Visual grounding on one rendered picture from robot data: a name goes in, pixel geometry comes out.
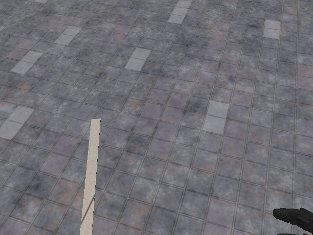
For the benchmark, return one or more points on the robot right hand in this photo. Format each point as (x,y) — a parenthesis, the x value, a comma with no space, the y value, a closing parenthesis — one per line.
(302,218)

